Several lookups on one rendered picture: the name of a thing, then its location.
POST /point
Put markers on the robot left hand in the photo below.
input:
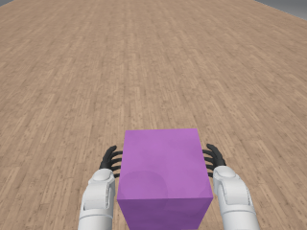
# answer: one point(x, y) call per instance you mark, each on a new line
point(108, 161)

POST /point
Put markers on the robot right forearm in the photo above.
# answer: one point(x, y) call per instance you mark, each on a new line
point(235, 202)

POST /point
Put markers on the robot left forearm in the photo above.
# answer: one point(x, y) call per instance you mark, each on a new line
point(98, 202)

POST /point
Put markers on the carton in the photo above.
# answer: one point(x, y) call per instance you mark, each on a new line
point(163, 182)

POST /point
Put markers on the robot right hand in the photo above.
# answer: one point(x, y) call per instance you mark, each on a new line
point(217, 158)

